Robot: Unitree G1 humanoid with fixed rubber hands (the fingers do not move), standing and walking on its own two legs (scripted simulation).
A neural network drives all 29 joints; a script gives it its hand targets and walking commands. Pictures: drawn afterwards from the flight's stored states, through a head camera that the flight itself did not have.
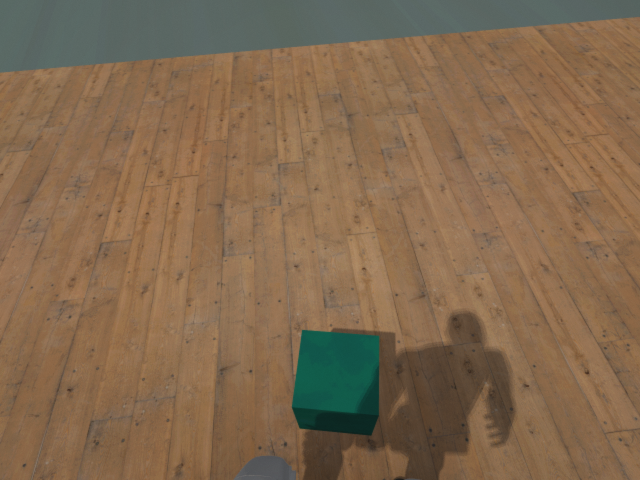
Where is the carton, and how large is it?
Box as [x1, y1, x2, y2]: [292, 330, 378, 435]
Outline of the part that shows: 302,330 292,402 292,408 299,427 370,435 378,415 378,336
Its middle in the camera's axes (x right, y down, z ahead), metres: +0.05 +0.42 +1.08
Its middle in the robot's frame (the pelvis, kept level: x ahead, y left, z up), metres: +0.41 +0.01 -0.65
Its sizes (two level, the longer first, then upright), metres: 0.210 0.200 0.250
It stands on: the floor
